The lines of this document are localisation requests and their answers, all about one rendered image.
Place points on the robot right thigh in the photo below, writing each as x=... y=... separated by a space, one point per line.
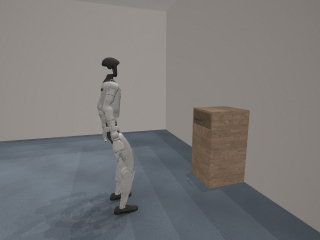
x=129 y=155

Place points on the right robot hand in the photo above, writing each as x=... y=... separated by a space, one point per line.
x=118 y=146

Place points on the cabinet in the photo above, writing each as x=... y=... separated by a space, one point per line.
x=219 y=153

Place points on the drawer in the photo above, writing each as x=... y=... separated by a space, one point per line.
x=206 y=118

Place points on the robot left forearm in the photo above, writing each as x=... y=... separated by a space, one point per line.
x=100 y=113

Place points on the left robot upper arm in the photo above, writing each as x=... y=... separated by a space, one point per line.
x=99 y=104

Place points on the left robot hand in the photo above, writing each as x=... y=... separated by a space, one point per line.
x=104 y=137

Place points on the right robot upper arm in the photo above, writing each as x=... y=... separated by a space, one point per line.
x=112 y=89

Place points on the robot right forearm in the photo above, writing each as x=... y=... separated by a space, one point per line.
x=109 y=118

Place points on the humanoid robot torso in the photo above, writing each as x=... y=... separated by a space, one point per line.
x=115 y=105

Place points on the handle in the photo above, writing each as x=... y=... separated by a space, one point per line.
x=198 y=119

